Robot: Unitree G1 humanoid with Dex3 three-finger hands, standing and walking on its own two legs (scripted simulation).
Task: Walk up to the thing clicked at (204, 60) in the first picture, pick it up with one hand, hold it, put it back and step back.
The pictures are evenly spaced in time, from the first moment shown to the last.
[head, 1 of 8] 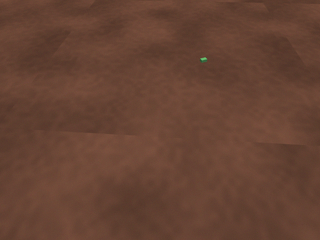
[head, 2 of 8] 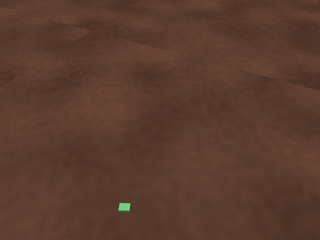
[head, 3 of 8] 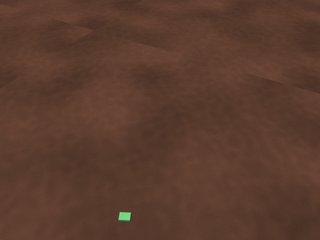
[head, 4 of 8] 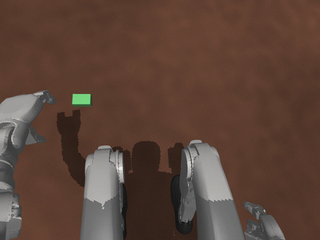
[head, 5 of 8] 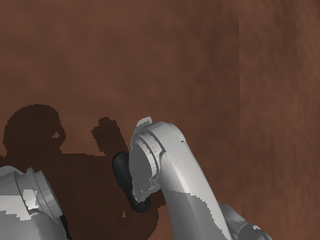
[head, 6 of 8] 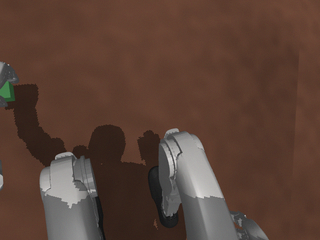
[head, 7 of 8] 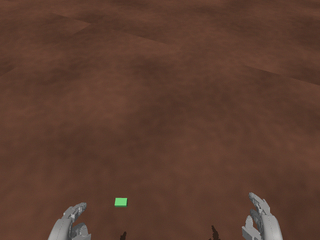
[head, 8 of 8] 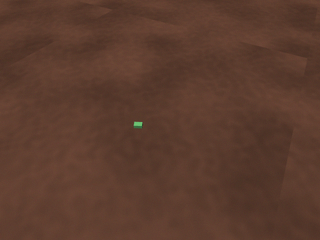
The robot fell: no
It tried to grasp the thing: yes
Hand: left
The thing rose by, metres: 0.69
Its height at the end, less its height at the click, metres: +0.00
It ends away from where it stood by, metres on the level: 0.02
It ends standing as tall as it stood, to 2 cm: yes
